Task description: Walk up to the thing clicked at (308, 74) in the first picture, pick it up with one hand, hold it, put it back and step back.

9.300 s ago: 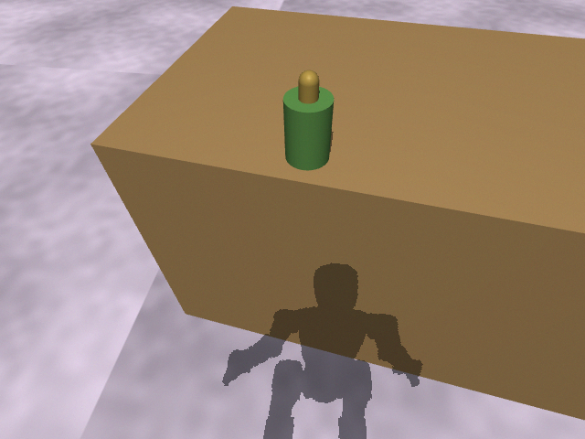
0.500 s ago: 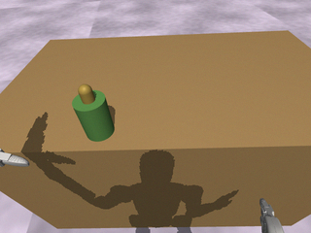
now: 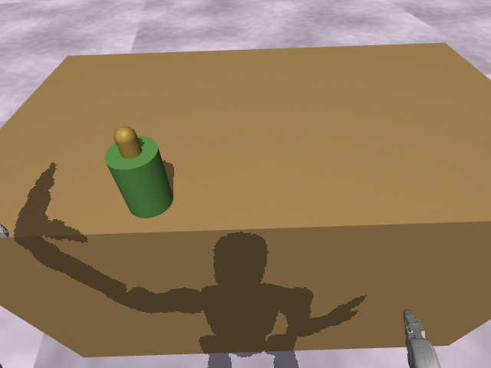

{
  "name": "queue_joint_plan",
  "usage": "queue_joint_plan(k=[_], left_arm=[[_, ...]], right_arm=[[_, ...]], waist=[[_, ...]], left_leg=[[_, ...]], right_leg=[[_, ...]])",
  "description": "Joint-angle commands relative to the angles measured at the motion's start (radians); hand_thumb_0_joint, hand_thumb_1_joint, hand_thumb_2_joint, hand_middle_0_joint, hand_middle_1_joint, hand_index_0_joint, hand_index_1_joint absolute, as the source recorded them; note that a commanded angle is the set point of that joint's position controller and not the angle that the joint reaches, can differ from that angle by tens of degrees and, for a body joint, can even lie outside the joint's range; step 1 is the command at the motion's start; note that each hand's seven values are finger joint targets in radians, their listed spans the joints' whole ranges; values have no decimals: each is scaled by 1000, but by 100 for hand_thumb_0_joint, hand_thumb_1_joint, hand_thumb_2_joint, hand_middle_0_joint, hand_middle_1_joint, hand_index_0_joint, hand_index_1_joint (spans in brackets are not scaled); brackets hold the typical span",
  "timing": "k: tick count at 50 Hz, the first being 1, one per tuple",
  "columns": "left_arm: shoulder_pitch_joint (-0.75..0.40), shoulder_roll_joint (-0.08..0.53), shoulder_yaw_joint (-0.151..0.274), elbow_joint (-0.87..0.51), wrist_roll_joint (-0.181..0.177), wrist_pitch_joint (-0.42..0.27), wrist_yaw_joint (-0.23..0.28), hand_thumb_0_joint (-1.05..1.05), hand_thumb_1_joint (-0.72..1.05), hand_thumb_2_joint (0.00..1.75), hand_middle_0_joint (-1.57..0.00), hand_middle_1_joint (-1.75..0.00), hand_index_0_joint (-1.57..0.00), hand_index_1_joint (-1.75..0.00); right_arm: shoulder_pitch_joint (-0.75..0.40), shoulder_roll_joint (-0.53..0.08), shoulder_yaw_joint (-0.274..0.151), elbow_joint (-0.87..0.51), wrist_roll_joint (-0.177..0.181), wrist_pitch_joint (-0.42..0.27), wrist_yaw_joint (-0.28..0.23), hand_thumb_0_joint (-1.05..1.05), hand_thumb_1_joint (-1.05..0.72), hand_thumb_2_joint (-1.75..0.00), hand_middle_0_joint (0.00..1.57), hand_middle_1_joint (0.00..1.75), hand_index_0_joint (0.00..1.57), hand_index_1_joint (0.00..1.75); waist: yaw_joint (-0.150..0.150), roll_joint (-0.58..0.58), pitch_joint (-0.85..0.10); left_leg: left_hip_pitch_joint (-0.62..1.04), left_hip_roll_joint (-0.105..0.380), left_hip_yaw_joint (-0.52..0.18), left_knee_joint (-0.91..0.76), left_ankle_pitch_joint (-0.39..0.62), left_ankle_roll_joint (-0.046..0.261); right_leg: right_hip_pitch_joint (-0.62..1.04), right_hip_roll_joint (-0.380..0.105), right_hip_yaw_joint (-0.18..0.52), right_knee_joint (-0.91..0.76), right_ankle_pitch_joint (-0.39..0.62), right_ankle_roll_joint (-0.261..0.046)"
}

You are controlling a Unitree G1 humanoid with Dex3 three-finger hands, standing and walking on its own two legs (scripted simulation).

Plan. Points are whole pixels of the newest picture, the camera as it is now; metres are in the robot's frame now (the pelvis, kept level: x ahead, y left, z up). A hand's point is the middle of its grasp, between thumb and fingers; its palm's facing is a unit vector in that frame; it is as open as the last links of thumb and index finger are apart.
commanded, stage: go down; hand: left
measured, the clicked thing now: (138, 168) +0.42 +0.22 +0.12
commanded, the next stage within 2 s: approach in 1.70 s
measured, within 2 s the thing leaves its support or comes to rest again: neither
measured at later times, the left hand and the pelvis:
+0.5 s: hand out of the picture +0.32 +0.40 +0.21, palm faces +0.26 -0.96 -0.11, open 17.7 cm; pelvis +0.01 +0.01 +0.00, yaw +0 degrees
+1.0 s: hand out of the picture +0.34 +0.41 +0.21, palm faces +0.23 -0.97 -0.06, open 17.7 cm; pelvis +0.02 +0.01 +0.00, yaw +0 degrees
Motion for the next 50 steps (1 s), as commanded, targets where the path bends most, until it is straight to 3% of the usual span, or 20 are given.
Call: queue_joint_plan(k=[1, 2, 9, 10, 12, 19, 21, 23, 24, 25, 26, 31, 39, 41, 43, 44, 46, 48, 49, 50], left_arm=[[-298, 440, 103, -159, -20, -48, 6, 0, -55, 8, -3, -2, -2, -3], [-327, 435, 92, -177, -21, -49, 2, 0, -56, 7, -4, -2, -3, -3], [-373, 455, 87, -172, -15, -43, -16, 0, -61, 7, -5, -2, -4, -4], [-394, 410, 44, -186, -16, -42, -20, 0, -61, 7, -5, -3, -4, -4], [-407, 449, 72, -182, -18, -38, -20, 0, -61, 7, -5, -3, -4, -4], [-381, 474, 93, -97, -32, -10, -39, 0, -61, 6, -5, -3, -4, -4], [-409, 457, 69, -104, -30, -8, -50, 0, -61, 6, -5, -3, -4, -4], [-412, 505, 102, -81, -26, -6, -52, 0, -61, 6, -5, -2, -4, -4], [-446, 479, 66, -98, -20, -4, -55, 0, -61, 5, -5, -2, -4, -4], [-442, 493, 82, -79, -23, -1, -59, 0, -61, 6, -5, -3, -4, -4], [-434, 528, 105, -62, -22, 2, -60, 0, -61, 6, -5, -3, -4, -4], [-451, 544, 97, -19, -15, 19, -74, 0, -61, 5, -5, -2, -4, -4], [-466, 541, 75, 23, -23, 40, -103, 0, -60, 5, -4, -2, -4, -3], [-473, 593, 107, 19, -19, 44, -108, 0, -61, 5, -5, -2, -4, -4], [-487, 608, 118, 3, -18, 48, -114, 0, -61, 6, -5, -2, -4, -4], [-514, 574, 89, -41, -18, 48, -121, 0, -61, 5, -5, -3, -4, -4], [-465, 576, 105, -6, -21, 63, -122, 0, -61, 4, -5, -2, -4, -3], [-458, 532, 76, -35, -31, 77, -130, 0, -59, 5, -5, -2, -4, -3], [-416, 567, 109, -2, -31, 90, -128, 0, -61, 4, -5, -2, -4, -3], [-400, 546, 95, -3, -35, 100, -131, 0, -61, 4, -5, -1, -4, -3]], right_arm=[[-100, -175, -59, -204, -3, -73, -24, 0, 53, -6, 5, 5, 5, 5], [-69, -125, -27, -138, 0, -65, -18, 0, 53, -6, 5, 5, 5, 5], [-69, -151, -38, -142, -6, -84, -33, 0, 52, -6, 5, 5, 5, 5], [-91, -107, -6, -129, -4, -85, -29, 0, 53, -6, 5, 5, 5, 5], [-110, -179, -67, -148, -7, -96, -40, 0, 52, -6, 5, 5, 5, 5], [-90, -162, -41, -133, -3, -104, -44, 0, 52, -6, 5, 5, 5, 5], [-76, -108, -1, -83, -3, -103, -42, 0, 52, -6, 5, 5, 5, 5], [-107, -170, -41, -128, -8, -109, -54, 0, 52, -6, 5, 5, 5, 5], [-89, -116, 0, -90, -9, -108, -47, 0, 52, -6, 5, 5, 5, 5], [-105, -118, 7, -115, -7, -111, -49, 0, 52, -6, 5, 5, 5, 5], [-123, -154, -19, -130, -7, -110, -57, 0, 52, -6, 5, 5, 5, 5], [-120, -163, -20, -121, -11, -113, -65, 0, 52, -6, 5, 5, 5, 5], [-68, -118, 14, -84, -5, -108, -68, 0, 52, -6, 5, 5, 5, 5], [-92, -187, -26, -148, -7, -111, -77, 0, 52, -6, 5, 5, 5, 5], [-93, -157, 5, -141, -7, -112, -71, 0, 52, -6, 5, 5, 5, 5], [-87, -117, 30, -120, -6, -108, -69, 0, 52, -6, 5, 5, 5, 5], [-77, -178, -24, -119, -8, -111, -78, 0, 51, -6, 5, 5, 5, 5], [-71, -115, 30, -94, -5, -108, -71, 0, 52, -6, 5, 5, 5, 5], [-72, -168, -8, -127, -6, -105, -77, 0, 52, -6, 5, 5, 5, 5], [-79, -149, 8, -122, -3, -100, -79, 0, 51, -6, 5, 5, 5, 5]], waist=[[12, 88, -192], [21, 119, -177], [-5, 152, -234], [3, 167, -191], [-7, 141, -209], [-3, 121, -218], [2, 128, -208], [-9, 105, -255], [-1, 131, -224], [-2, 129, -229], [-7, 122, -259], [-13, 130, -259], [-14, 134, -226], [-24, 130, -283], [-7, 157, -295], [4, 193, -288], [-13, 177, -308], [2, 206, -277], [0, 168, -302], [4, 160, -279]], left_leg=[[95, -41, 55, -71, 194, 31], [79, -40, 53, -77, 185, 28], [138, -24, 39, -70, 273, 20], [122, -28, 41, -78, 238, 20], [136, -23, 34, -80, 205, 18], [114, -29, 39, -63, 260, 23], [116, -30, 39, -65, 251, 25], [127, -30, 38, -54, 289, 28], [120, -33, 39, -58, 266, 27], [124, -31, 39, -59, 262, 25], [134, -29, 35, -55, 281, 27], [129, -33, 36, -50, 283, 25], [103, -37, 38, -46, 272, 28], [137, -33, 34, -36, 318, 29], [144, -27, 26, -37, 339, 23], [154, -27, 26, -38, 349, 19], [182, -15, 18, -36, 381, 15], [165, -18, 19, -36, 391, 15], [164, -15, 19, -25, 427, 18], [143, -23, 24, -26, 424, 23]], right_leg=[[39, 37, -52, -80, 172, -35], [28, 40, -54, -79, 162, -40], [23, 43, -60, -63, 229, -43], [1, 45, -63, -67, 199, -45], [-12, 51, -66, -70, 167, -45], [12, 45, -63, -73, 219, -40], [0, 45, -63, -73, 207, -40], [24, 42, -60, -69, 247, -35], [-1, 43, -60, -71, 224, -37], [-2, 45, -61, -70, 217, -38], [9, 43, -60, -70, 232, -37], [0, 42, -58, -68, 234, -38], [-19, 43, -60, -69, 227, -38], [-9, 42, -60, -64, 263, -36], [-8, 45, -64, -60, 259, -41], [-19, 47, -66, -61, 259, -44], [-26, 51, -73, -53, 262, -47], [-27, 50, -74, -54, 266, -49], [-10, 48, -71, -51, 294, -48], [4, 45, -68, -56, 312, -42]])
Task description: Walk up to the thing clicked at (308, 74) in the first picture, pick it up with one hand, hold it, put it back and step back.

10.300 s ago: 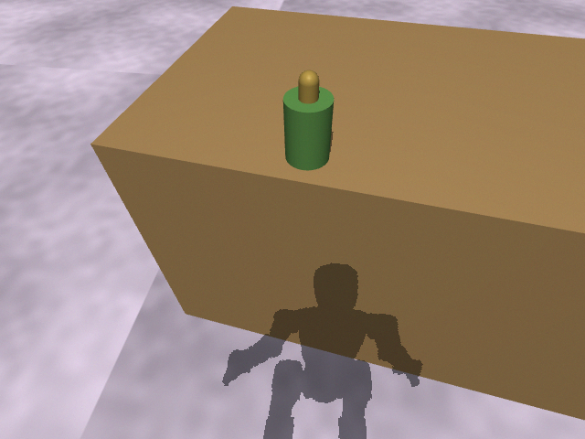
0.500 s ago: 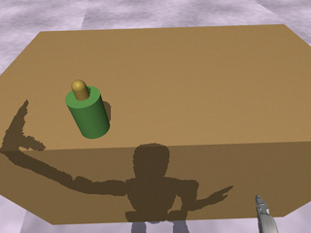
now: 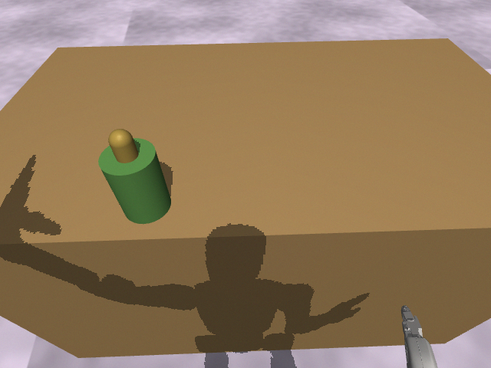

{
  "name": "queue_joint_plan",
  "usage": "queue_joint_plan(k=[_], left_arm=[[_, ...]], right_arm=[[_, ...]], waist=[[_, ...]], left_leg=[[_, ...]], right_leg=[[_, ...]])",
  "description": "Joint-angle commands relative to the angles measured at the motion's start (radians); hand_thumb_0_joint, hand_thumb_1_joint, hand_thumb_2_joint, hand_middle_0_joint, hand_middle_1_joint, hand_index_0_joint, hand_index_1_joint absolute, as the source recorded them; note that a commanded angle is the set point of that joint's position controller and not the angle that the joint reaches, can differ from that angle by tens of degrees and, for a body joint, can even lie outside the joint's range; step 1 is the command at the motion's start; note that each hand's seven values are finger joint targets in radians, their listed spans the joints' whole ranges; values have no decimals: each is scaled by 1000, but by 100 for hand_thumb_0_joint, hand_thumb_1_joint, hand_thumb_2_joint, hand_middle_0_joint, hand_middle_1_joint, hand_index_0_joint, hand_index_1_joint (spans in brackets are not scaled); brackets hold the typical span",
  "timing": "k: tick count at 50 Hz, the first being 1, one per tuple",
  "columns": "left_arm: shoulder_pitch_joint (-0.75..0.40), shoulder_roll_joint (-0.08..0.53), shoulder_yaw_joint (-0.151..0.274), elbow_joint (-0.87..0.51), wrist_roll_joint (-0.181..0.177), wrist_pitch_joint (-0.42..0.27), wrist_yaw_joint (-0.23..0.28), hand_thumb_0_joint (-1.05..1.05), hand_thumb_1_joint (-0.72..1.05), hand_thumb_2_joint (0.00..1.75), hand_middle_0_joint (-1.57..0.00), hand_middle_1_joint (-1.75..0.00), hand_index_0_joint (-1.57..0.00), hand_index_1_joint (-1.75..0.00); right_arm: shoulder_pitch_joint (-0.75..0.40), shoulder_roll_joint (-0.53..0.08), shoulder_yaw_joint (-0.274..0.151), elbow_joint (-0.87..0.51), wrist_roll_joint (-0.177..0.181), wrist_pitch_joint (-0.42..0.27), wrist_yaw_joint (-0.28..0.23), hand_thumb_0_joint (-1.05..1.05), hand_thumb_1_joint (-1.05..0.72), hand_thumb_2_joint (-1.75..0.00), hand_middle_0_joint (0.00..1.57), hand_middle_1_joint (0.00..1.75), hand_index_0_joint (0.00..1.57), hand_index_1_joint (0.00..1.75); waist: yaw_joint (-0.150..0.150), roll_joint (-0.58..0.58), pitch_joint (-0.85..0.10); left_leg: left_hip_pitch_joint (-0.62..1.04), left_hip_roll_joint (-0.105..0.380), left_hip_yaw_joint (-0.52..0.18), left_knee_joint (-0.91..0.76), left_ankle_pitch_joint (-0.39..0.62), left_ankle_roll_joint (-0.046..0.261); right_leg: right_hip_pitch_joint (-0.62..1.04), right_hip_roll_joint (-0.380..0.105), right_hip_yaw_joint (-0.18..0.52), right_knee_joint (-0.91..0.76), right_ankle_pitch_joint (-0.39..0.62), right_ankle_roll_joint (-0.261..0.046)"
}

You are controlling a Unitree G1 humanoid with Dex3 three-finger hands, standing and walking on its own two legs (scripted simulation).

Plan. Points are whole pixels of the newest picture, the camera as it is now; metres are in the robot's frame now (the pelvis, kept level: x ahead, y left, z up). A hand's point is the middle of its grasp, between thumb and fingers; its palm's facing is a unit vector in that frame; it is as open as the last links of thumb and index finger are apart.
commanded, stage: go down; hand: left
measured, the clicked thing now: (134, 172) +0.41 +0.21 +0.12
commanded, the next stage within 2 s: approach in 0.70 s
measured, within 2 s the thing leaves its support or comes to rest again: neither
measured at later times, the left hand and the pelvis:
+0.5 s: hand out of the picture +0.29 +0.40 +0.21, palm faces +0.22 -0.98 -0.01, open 17.8 cm; pelvis -0.01 +0.00 +0.00, yaw +1 degrees
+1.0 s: hand out of the picture +0.28 +0.39 +0.18, palm faces +0.23 -0.97 +0.00, open 17.8 cm; pelvis -0.02 +0.00 +0.00, yaw +1 degrees
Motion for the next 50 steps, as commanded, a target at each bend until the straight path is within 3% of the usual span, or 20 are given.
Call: queue_joint_plan(k=[1, 3, 5, 8, 10, 14, 17, 25, 28, 29, 30, 31, 34, 37, 43, 46, 47, 48, 49, 50], left_arm=[[-275, 379, 43, -219, -51, -16, -4, 0, -60, 5, -5, -2, -4, -3], [-298, 382, 49, -280, -55, -7, -7, 0, -60, 5, -5, -2, -4, -3], [-275, 455, 109, -255, -52, 11, 3, 0, -61, 4, -5, -2, -4, -3], [-270, 446, 110, -260, -49, 30, 5, 0, -60, 4, -4, -3, -4, -4], [-271, 381, 63, -289, -55, 43, -5, 0, -59, 4, -4, -3, -4, -4], [-286, 413, 80, -281, -57, 61, -20, 0, -61, 4, -5, -2, -4, -4], [-314, 378, 43, -293, -59, 66, -37, 0, -61, 3, -4, -3, -4, -4], [-267, 415, 80, -264, -46, 62, -17, 0, -60, 3, -4, -3, -4, -4], [-267, 402, 72, -302, -50, 59, -11, 0, -60, 2, -4, -3, -4, -3], [-256, 409, 83, -288, -53, 60, -7, 0, -60, 3, -4, -3, -4, -4], [-284, 398, 64, -335, -51, 55, -10, 0, -61, 2, -5, -4, -5, -4], [-262, 410, 87, -310, -53, 54, -7, 0, -61, 3, -4, -4, -4, -4], [-283, 408, 86, -334, -53, 58, -8, 0, -61, 2, -5, -3, -5, -3], [-263, 344, 37, -321, -62, 65, -22, 0, -61, 1, -5, -3, -5, -4], [-230, 365, 59, -271, -68, 74, -17, 0, -61, 0, -6, -4, -5, -5], [-256, 252, -25, -282, -67, 63, -2, 0, -61, 1, -6, -4, -5, -6], [-228, 255, -11, -228, -66, 62, 12, 0, -61, 1, -5, -4, -5, -5], [-278, 215, -48, -274, -67, 47, 20, 0, -61, 0, -6, -4, -5, -5], [-276, 215, -41, -235, -67, 37, 33, 0, -61, 1, -6, -4, -5, -5], [-317, 192, -65, -257, -66, 19, 42, 0, -61, 1, -6, -4, -5, -6]], right_arm=[[-77, -143, -43, -165, 4, -49, -19, 0, 52, -6, 5, 5, 5, 5], [-61, -125, -31, -160, 4, -40, -18, 0, 52, -6, 5, 5, 5, 5], [-52, -203, -92, -195, 1, -39, -30, 0, 51, -6, 5, 5, 5, 5], [-26, -173, -77, -171, 6, -32, -28, 0, 51, -6, 5, 5, 5, 5], [-33, -122, -43, -158, 9, -26, -26, 0, 51, -6, 5, 5, 5, 5], [-48, -147, -57, -191, 8, -31, -36, 0, 51, -6, 5, 5, 5, 5], [-59, -133, -45, -163, 5, -34, -39, 0, 51, -6, 5, 5, 5, 5], [-35, -165, -64, -198, -2, -32, -50, 0, 51, -6, 5, 5, 5, 5], [-23, -124, -42, -166, 4, -27, -48, 0, 51, -6, 5, 5, 5, 5], [-11, -176, -94, -166, 2, -29, -54, 0, 51, -6, 5, 5, 5, 5], [-43, -140, -59, -176, 2, -35, -50, 0, 51, -6, 5, 5, 5, 5], [-55, -175, -91, -192, 1, -40, -54, 0, 51, -6, 5, 5, 5, 5], [-80, -158, -80, -178, 1, -45, -56, 0, 50, -6, 5, 5, 5, 5], [-85, -114, -41, -135, 5, -45, -51, 0, 50, -6, 5, 5, 5, 5], [-63, -152, -64, -152, 5, -44, -60, 0, 52, -5, 5, 5, 5, 5], [-37, -94, -16, -133, 4, -46, -51, 0, 53, -5, 5, 5, 5, 5], [-27, -152, -65, -153, 1, -51, -59, 0, 53, -5, 5, 5, 5, 5], [-54, -109, -27, -154, 0, -55, -51, 0, 53, -5, 5, 5, 5, 5], [-50, -166, -77, -174, -2, -62, -54, 0, 53, -5, 5, 5, 5, 5], [-50, -145, -57, -144, -5, -65, -49, 0, 53, -5, 5, 5, 5, 5]], waist=[[12, 146, -242], [20, 169, -246], [14, 123, -242], [22, 129, -205], [26, 144, -183], [14, 121, -209], [13, 144, -187], [17, 115, -203], [28, 147, -180], [10, 129, -180], [28, 139, -168], [15, 119, -179], [25, 134, -188], [33, 149, -153], [18, 96, -130], [7, 120, -111], [-15, 105, -124], [-3, 116, -112], [-26, 100, -147], [-21, 113, -133]], left_leg=[[203, -22, 28, -47, 444, 17], [220, -19, 25, -49, 453, 13], [205, -24, 29, -51, 417, 19], [174, -29, 33, -62, 370, 20], [173, -33, 36, -66, 353, 22], [183, -39, 37, -58, 345, 31], [191, -39, 36, -62, 326, 29], [178, -37, 29, -67, 301, 26], [166, -46, 36, -67, 284, 28], [170, -44, 38, -66, 279, 31], [159, -49, 42, -68, 264, 32], [163, -48, 43, -65, 259, 33], [167, -44, 38, -68, 240, 33], [148, -38, 31, -83, 217, 28], [118, -39, 34, -81, 182, 32], [125, -31, 30, -87, 168, 26], [141, -28, 30, -83, 169, 26], [130, -30, 29, -84, 157, 25], [149, -29, 29, -75, 153, 25], [146, -26, 24, -76, 142, 23]], right_leg=[[45, 46, -64, -31, 319, -51], [34, 50, -69, -31, 308, -53], [47, 48, -68, -42, 294, -46], [49, 45, -63, -44, 268, -46], [32, 44, -64, -45, 256, -48], [45, 38, -60, -48, 266, -42], [16, 39, -60, -45, 249, -44], [34, 40, -66, -45, 223, -44], [24, 36, -63, -51, 213, -44], [22, 34, -60, -50, 216, -41], [23, 32, -59, -54, 204, -42], [27, 32, -57, -55, 204, -39], [24, 33, -58, -53, 182, -42], [14, 41, -66, -52, 156, -49], [7, 44, -63, -58, 125, -42], [-31, 49, -69, -41, 117, -46], [-42, 47, -68, -36, 119, -43], [-44, 48, -70, -34, 115, -44], [-59, 46, -66, -31, 113, -40], [-72, 48, -69, -24, 103, -43]])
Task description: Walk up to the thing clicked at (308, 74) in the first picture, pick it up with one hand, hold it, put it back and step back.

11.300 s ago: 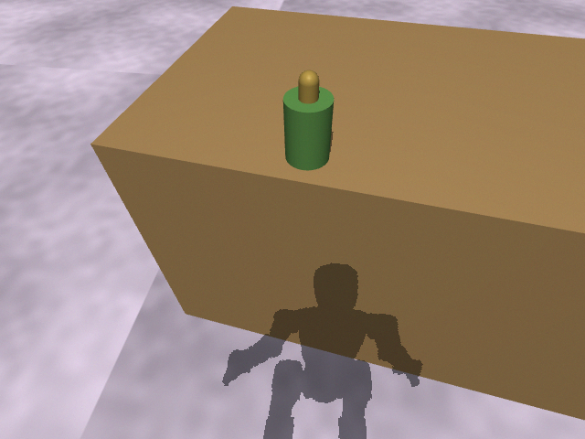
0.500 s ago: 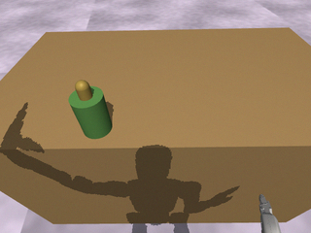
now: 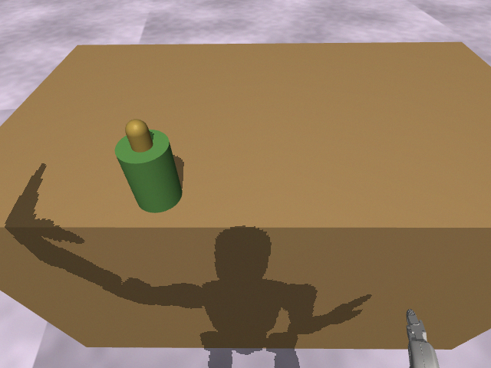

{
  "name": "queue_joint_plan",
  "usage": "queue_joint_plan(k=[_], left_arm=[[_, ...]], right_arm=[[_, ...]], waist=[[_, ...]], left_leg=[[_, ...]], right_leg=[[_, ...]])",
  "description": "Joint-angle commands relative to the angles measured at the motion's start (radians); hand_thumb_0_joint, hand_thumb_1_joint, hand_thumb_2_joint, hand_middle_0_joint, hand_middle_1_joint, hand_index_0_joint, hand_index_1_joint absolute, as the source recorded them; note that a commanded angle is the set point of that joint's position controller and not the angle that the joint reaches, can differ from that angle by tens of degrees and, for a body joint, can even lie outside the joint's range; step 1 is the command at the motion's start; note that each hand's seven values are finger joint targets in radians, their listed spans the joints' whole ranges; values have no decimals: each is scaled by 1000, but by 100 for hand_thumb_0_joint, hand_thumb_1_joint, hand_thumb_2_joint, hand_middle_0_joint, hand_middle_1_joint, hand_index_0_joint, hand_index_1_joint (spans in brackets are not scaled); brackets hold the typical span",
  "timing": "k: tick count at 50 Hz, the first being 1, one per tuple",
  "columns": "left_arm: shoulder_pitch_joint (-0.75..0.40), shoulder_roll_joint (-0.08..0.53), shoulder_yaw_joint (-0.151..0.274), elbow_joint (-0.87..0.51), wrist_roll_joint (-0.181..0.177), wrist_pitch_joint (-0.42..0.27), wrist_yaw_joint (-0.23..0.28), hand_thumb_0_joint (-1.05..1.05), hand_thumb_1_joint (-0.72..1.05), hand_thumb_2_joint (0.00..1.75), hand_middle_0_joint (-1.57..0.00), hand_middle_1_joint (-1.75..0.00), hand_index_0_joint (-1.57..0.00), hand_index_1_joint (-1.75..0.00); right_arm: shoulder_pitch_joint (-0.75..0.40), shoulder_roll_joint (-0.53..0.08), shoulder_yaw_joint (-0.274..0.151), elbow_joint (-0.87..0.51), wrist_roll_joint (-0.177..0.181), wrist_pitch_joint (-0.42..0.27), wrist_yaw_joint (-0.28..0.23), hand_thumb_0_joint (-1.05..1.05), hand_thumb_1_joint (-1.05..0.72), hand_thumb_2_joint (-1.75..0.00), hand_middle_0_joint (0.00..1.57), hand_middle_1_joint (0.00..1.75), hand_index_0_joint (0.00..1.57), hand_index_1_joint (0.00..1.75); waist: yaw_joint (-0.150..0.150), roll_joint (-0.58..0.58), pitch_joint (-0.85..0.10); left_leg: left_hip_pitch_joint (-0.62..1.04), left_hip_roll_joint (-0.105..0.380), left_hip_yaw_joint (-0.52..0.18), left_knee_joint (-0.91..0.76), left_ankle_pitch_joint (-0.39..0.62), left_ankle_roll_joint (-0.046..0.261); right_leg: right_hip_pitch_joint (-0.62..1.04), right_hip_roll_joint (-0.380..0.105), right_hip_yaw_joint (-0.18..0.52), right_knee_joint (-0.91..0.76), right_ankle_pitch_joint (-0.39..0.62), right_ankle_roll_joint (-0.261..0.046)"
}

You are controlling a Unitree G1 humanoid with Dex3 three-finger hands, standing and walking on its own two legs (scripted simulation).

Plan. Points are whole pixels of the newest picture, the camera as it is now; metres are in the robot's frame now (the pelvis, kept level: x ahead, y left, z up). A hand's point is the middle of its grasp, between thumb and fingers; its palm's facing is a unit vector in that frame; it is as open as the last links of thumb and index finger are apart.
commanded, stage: approach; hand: left
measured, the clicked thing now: (148, 162) +0.43 +0.20 +0.12
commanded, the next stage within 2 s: close in in 0.16 s
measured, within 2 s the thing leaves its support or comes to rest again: neither
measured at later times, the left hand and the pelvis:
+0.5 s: hand (119, 191) +0.39 +0.26 +0.08, palm faces +0.17 -0.99 +0.02, open 17.7 cm; pelvis +0.00 +0.00 -0.02, yaw -2 degrees
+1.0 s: hand (143, 185) +0.40 +0.21 +0.10, palm faces +0.17 -0.99 +0.01, open 17.7 cm; pelvis +0.00 -0.01 -0.02, yaw -2 degrees
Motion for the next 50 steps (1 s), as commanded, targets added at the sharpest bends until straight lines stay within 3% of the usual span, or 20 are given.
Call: queue_joint_plan(k=[1, 2, 8, 11, 16, 18, 19, 20, 22, 26, 29, 31, 32, 33, 35, 36, 38, 41, 45, 50], left_arm=[[-430, 212, -54, -250, -34, -113, 40, 0, -61, 2, -6, -5, -5, -7], [-401, 223, -40, -189, -24, -124, 58, 0, -61, 1, -6, -6, -6, -7], [-398, 122, -74, -200, -31, -261, 146, 0, -61, 2, -6, -6, -6, -7], [-361, 113, -67, -186, -28, -320, 185, 0, -61, 3, -6, -6, -6, -7], [-319, 86, -43, -231, -30, -393, 269, 0, -58, 1, -5, -5, -7, -4], [-346, 41, -68, -296, -24, -413, 309, 0, -58, 1, -6, -5, -7, -4], [-339, -139, -202, -249, -22, -403, 316, 0, -60, 1, -6, -5, -8, -4], [-363, -208, -236, -265, -29, -403, 330, 0, -61, 2, -6, -5, -7, -5], [-424, -123, -188, -374, -21, -407, 377, 0, -61, 0, -7, -3, -7, -3], [-256, -139, -179, -269, 8, -381, 445, 0, -61, 0, -7, -4, -8, -3], [-232, -104, -140, -354, -2, -391, 458, 0, -59, 0, -8, -3, -10, -2], [-268, -165, -199, -427, -4, -390, 445, 0, -60, 0, -7, -4, -9, -3], [-249, -156, -181, -430, -4, -386, 447, 0, -60, 0, -7, -4, -9, -2], [-263, -235, -255, -455, -5, -385, 440, 0, -61, 0, -7, -3, -9, -2], [-316, -161, -197, -529, -15, -381, 446, 0, -61, 0, -7, -2, -8, -1], [-248, -189, -205, -410, -14, -360, 447, 0, -60, 0, -7, -2, -8, -1], [-300, -221, -246, -468, -9, -347, 453, 0, -61, 1, -6, -3, -7, -3], [-311, -190, -229, -492, 5, -322, 475, 0, -60, 0, -7, -1, -8, -1], [-335, -266, -268, -507, 1, -311, 498, 0, -58, 0, -7, 0, -8, 0], [-324, -248, -262, -493, 18, -289, 526, 0, -61, 0, -10, 0, -10, 0]], right_arm=[[-81, -126, -55, -118, -10, -74, -5, 0, 54, -5, 5, 5, 5, 5], [-84, -179, -92, -136, -15, -82, -10, 0, 53, -5, 5, 5, 5, 5], [-80, -166, -108, -142, -15, -91, 29, 0, 53, -5, 5, 5, 5, 5], [-83, -122, -73, -166, -13, -70, 57, 0, 53, -5, 5, 5, 5, 5], [-59, -146, -119, -178, -13, -21, 93, 0, 54, -5, 5, 5, 5, 5], [-86, -120, -98, -202, -14, -6, 111, 0, 53, -5, 5, 5, 5, 5], [-129, -68, -67, -230, -9, -1, 119, 0, 53, -5, 5, 5, 5, 5], [-161, -89, -77, -301, -7, -4, 122, 0, 53, -5, 5, 5, 5, 5], [-110, -137, -120, -245, -7, 16, 119, 0, 52, -5, 5, 5, 5, 5], [-38, -174, -153, -258, -4, 46, 135, 0, 53, -5, 5, 5, 5, 5], [6, -188, -181, -276, 7, 69, 147, 0, 52, -5, 5, 5, 5, 5], [21, -121, -130, -315, 14, 77, 163, 0, 53, -5, 5, 5, 5, 5], [-9, -125, -120, -375, 17, 78, 164, 0, 52, -5, 5, 5, 5, 5], [5, -66, -80, -348, 22, 82, 172, 0, 52, -5, 5, 5, 5, 5], [-7, -103, -102, -388, 30, 90, 166, 0, 52, -5, 5, 5, 5, 5], [-5, -125, -123, -382, 29, 91, 165, 0, 53, -5, 5, 5, 5, 5], [5, -99, -101, -361, 27, 95, 176, 0, 53, -5, 5, 5, 5, 5], [3, -164, -161, -390, 23, 99, 175, 0, 53, -5, 5, 5, 5, 5], [43, -108, -125, -403, 27, 102, 180, 0, 52, -5, 5, 5, 5, 5], [27, -114, -119, -481, 23, 108, 183, 0, 51, -6, 5, 5, 5, 5]], waist=[[-51, 142, -163], [-65, 116, -186], [-69, 91, -221], [-40, 101, -248], [-23, 148, -291], [-20, 172, -341], [-43, 129, -286], [-72, 86, -324], [-55, 144, -400], [-52, 29, -286], [-36, 23, -299], [-52, 31, -301], [-40, -2, -300], [-42, 10, -294], [-31, 39, -351], [-60, 7, -262], [-45, 82, -255], [-51, 94, -251], [-60, 53, -251], [-59, -13, -277]], left_leg=[[171, -20, 41, -83, 141, 20], [192, -15, 36, -79, 137, 21], [170, -16, 35, -28, 158, 14], [135, -18, 43, 5, 201, 15], [95, -6, 56, 61, 284, 8], [112, 3, 55, 73, 302, 3], [97, 7, 53, 69, 272, 6], [106, 16, 49, 78, 272, 7], [145, 21, 46, 87, 309, 1], [55, 16, 51, 90, 254, 8], [42, 10, 61, 102, 286, 12], [52, 7, 71, 111, 295, 18], [39, 5, 71, 110, 292, 19], [42, 1, 77, 109, 282, 20], [65, -1, 79, 109, 295, 19], [38, 1, 78, 108, 262, 21], [45, 6, 74, 98, 271, 10], [52, 8, 73, 96, 253, 7], [53, 3, 75, 94, 189, 13], [34, 1, 82, 104, 211, 24]], right_leg=[[-76, 55, -57, -58, 116, -44], [-89, 55, -57, -50, 111, -42], [-103, 55, -55, -19, 133, -40], [-79, 51, -46, 3, 163, -42], [-65, 47, -30, 60, 220, -48], [-62, 49, -25, 74, 226, -51], [-90, 56, -27, 74, 209, -49], [-98, 58, -27, 83, 209, -48], [-92, 62, -29, 99, 232, -52], [-84, 61, -31, 105, 210, -46], [-43, 56, -26, 119, 254, -42], [-42, 53, -19, 123, 283, -35], [-27, 54, -19, 122, 287, -33], [-29, 53, -16, 122, 286, -33], [-9, 49, -10, 124, 301, -34], [-51, 50, -11, 118, 268, -31], [-67, 50, -10, 129, 244, -42], [-72, 49, -10, 128, 225, -44], [-65, 53, -13, 115, 193, -38], [-26, 47, -9, 114, 237, -29]])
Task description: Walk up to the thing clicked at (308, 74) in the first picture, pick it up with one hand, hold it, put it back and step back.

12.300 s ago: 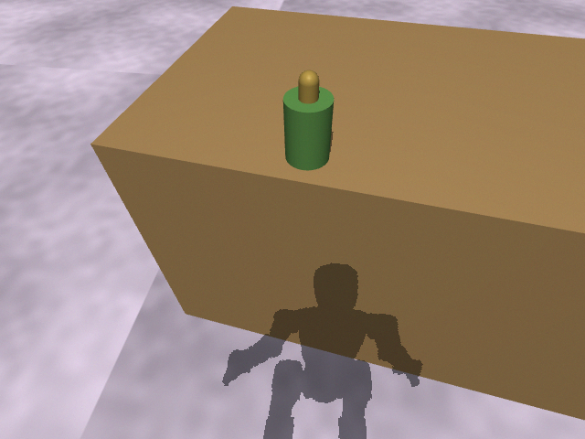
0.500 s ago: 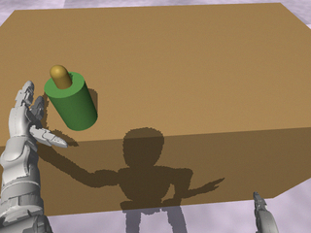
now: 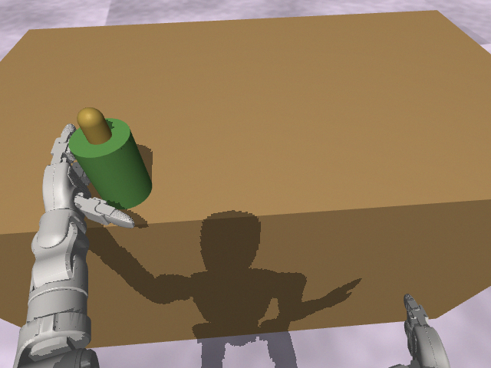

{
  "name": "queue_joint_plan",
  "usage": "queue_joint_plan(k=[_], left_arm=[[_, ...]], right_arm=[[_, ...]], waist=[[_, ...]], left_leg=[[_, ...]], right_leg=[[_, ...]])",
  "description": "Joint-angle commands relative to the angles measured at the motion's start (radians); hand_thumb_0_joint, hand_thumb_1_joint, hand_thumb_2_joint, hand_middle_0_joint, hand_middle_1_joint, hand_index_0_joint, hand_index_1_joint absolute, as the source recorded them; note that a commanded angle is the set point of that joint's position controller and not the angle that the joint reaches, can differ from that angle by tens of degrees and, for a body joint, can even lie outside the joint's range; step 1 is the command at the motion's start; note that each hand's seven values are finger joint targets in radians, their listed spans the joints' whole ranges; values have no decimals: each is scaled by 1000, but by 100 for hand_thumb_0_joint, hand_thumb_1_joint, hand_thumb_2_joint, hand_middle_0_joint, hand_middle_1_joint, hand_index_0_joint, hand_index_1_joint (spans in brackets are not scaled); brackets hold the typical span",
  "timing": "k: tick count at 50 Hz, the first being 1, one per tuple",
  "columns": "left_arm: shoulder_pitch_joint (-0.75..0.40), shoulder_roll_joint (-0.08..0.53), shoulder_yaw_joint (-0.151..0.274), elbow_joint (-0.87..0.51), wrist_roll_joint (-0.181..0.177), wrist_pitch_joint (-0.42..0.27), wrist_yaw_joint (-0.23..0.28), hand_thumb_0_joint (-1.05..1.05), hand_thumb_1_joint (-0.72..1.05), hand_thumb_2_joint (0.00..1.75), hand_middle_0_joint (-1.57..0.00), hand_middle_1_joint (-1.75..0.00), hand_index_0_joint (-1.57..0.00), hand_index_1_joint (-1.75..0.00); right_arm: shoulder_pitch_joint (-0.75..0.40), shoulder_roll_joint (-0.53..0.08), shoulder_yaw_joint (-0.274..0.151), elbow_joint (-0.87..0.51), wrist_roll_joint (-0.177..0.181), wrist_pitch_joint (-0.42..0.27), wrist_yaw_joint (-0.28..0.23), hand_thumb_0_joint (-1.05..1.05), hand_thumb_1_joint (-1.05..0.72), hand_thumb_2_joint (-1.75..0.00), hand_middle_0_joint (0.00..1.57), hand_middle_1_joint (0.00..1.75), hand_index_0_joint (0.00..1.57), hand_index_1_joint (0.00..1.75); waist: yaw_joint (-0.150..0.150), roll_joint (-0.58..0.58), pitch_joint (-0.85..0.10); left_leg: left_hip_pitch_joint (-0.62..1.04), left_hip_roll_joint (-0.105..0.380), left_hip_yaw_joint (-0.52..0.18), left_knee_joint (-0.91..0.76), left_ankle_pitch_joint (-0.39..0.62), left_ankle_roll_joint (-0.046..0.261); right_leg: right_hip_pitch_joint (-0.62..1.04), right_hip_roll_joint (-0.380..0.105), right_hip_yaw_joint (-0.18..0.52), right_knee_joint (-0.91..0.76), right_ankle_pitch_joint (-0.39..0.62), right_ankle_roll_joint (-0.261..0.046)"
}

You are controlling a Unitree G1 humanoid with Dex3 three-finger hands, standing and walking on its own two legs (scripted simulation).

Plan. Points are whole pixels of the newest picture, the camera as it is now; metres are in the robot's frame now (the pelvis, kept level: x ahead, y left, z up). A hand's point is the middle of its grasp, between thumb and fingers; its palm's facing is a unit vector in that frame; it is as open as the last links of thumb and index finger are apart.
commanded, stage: close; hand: left
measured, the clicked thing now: (109, 155) +0.42 +0.23 +0.14
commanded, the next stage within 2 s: settle in 0.88 s
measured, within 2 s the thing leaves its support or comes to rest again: leaves its support in 1.40 s
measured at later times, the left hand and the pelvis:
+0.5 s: hand (104, 160) +0.42 +0.24 +0.13, palm faces +0.24 -0.97 +0.01, open 15.0 cm; pelvis -0.01 +0.00 +0.00, yaw -1 degrees
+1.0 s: hand (109, 156) +0.43 +0.24 +0.13, palm faces +0.24 -0.97 +0.00, open 11.6 cm; pelvis -0.01 +0.01 +0.00, yaw -1 degrees
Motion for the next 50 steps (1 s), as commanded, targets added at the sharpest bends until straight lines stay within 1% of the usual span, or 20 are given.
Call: queue_joint_plan(k=[1, 6, 7, 11, 12, 15, 16, 17, 19, 23, 26, 30, 31, 36, 37, 39, 42, 44, 45, 50], left_arm=[[-377, 233, 39, -233, 0, -45, 30, 0, -61, 0, -10, 0, -9, 0], [-430, 280, 72, -251, 24, -25, 79, 0, -59, 6, -31, -17, -32, -16], [-444, 294, 83, -247, 26, -23, 84, 0, -59, 9, -35, -21, -36, -20], [-500, 255, 41, -195, 29, -17, 76, 0, -56, 12, -43, -26, -44, -25], [-511, 208, -4, -161, 32, -13, 66, 0, -55, 13, -44, -27, -45, -26], [-529, 218, -2, -83, 26, -5, 49, 0, -53, 15, -47, -29, -48, -29], [-542, 288, 42, -66, 31, -5, 49, 0, -53, 16, -48, -30, -49, -30], [-560, 288, 37, -66, 30, -6, 44, 0, -52, 17, -50, -32, -51, -31], [-604, 330, 54, -72, 31, -9, 47, 0, -47, 21, -54, -36, -55, -35], [-642, 321, 62, -47, 25, -29, 61, 0, -41, 28, -62, -44, -63, -43], [-647, 237, -3, 12, 37, -34, 68, 0, -37, 36, -69, -52, -70, -52], [-719, 299, 19, 28, 43, -53, 75, 0, -34, 45, -81, -64, -82, -64], [-714, 274, 5, 52, 45, -53, 75, 0, -33, 47, -83, -66, -84, -66], [-633, 300, 33, 98, 46, -53, 63, 0, -19, 59, -97, -80, -98, -79], [-634, 261, 0, 87, 45, -53, 56, 0, -17, 62, -99, -83, -101, -82], [-646, 273, 8, 31, 39, -57, 56, 0, -14, 68, -107, -90, -108, -90], [-597, 252, 0, 19, 40, -49, 60, 0, -4, 88, -118, -107, -119, -107], [-634, 204, -34, -34, 34, -50, 64, 0, 2, 99, -128, -118, -128, -119], [-615, 216, -24, -25, 33, -46, 73, 0, 5, 103, -130, -121, -131, -122], [-547, 194, -18, 23, 36, -37, 83, 0, 21, 119, -129, -130, -129, -132]], right_arm=[[-42, -125, -50, -191, -2, -47, -8, 0, 51, -6, 5, 5, 5, 5], [-36, -127, -56, -241, -2, -32, -10, 0, 53, -5, 5, 5, 5, 5], [-28, -156, -89, -239, -2, -31, -15, 0, 52, -5, 5, 5, 5, 5], [-35, -121, -62, -205, 0, -35, -14, 0, 52, -5, 5, 5, 5, 5], [-53, -98, -41, -207, 2, -42, -11, 0, 52, -5, 5, 5, 5, 5], [-47, -111, -44, -193, 0, -50, -10, 0, 53, -5, 5, 5, 5, 5], [-28, -148, -70, -197, -2, -50, -12, 0, 52, -5, 5, 5, 5, 5], [-20, -117, -39, -193, -2, -54, -6, 0, 53, -5, 5, 5, 5, 5], [-16, -143, -60, -219, -2, -51, -6, 0, 53, -4, 5, 5, 5, 5], [-27, -144, -68, -223, -3, -53, -1, 0, 52, -5, 5, 5, 5, 5], [-38, -109, -39, -192, -3, -52, 5, 0, 52, -5, 5, 5, 5, 5], [-77, -139, -52, -230, -3, -55, -2, 0, 52, -5, 5, 5, 5, 5], [-65, -120, -33, -232, -3, -52, -1, 0, 53, -5, 5, 5, 5, 5], [29, -167, -81, -199, -8, -42, -4, 0, 53, -4, 5, 5, 5, 5], [32, -120, -40, -188, -6, -39, 3, 0, 52, -5, 5, 5, 5, 5], [40, -121, -40, -195, -8, -34, 5, 0, 52, -5, 5, 5, 5, 5], [-24, -96, -19, -206, -3, -27, 14, 0, 52, -5, 5, 5, 5, 5], [-66, -81, -8, -231, -2, -32, 10, 0, 52, -5, 5, 5, 5, 5], [-81, -118, -42, -233, -3, -30, 6, 0, 52, -5, 5, 5, 5, 5], [-34, -149, -63, -208, -4, -23, 1, 0, 52, -6, 5, 5, 5, 5]], waist=[[-1, -5, -270], [8, 18, -275], [-3, 13, -275], [-21, 31, -246], [-33, 30, -220], [-37, 18, -209], [-46, 14, -242], [-30, 49, -252], [-31, 49, -286], [-34, 35, -323], [-37, 36, -255], [-42, 26, -284], [-44, 22, -281], [-55, 2, -335], [-53, 25, -331], [-40, 35, -367], [-7, 52, -335], [-12, 76, -358], [-13, 71, -340], [-37, 6, -277]], left_leg=[[135, -28, 61, -87, 284, 36], [140, -28, 61, -102, 259, 30], [148, -22, 55, -108, 265, 29], [149, -20, 53, -114, 240, 30], [142, -20, 53, -119, 218, 30], [127, -21, 52, -118, 184, 34], [136, -16, 49, -117, 188, 35], [142, -19, 50, -114, 214, 32], [156, -20, 52, -106, 238, 33], [164, -16, 46, -91, 281, 30], [127, -12, 41, -107, 226, 27], [116, -12, 41, -109, 166, 31], [109, -18, 48, -103, 160, 34], [139, -17, 50, -82, 247, 37], [139, -21, 54, -73, 280, 37], [150, -16, 51, -67, 325, 38], [114, -20, 54, -78, 295, 33], [152, -12, 47, -88, 286, 23], [136, -12, 47, -92, 271, 23], [111, -8, 43, -98, 239, 28]], right_leg=[[117, 20, -40, -104, 313, -21], [134, 22, -39, -111, 273, -29], [134, 25, -41, -104, 275, -28], [94, 27, -40, -106, 255, -29], [70, 29, -40, -109, 236, -31], [50, 30, -42, -122, 205, -28], [54, 31, -41, -116, 209, -28], [65, 29, -42, -110, 230, -30], [75, 30, -42, -106, 251, -30], [69, 34, -46, -89, 281, -32], [26, 36, -48, -88, 227, -38], [26, 33, -42, -95, 179, -36], [24, 31, -39, -99, 179, -35], [34, 33, -39, -86, 266, -30], [36, 32, -39, -82, 295, -29], [58, 33, -43, -72, 325, -31], [66, 31, -42, -76, 291, -36], [54, 35, -48, -70, 267, -41], [53, 36, -48, -72, 255, -42], [27, 41, -50, -76, 236, -40]])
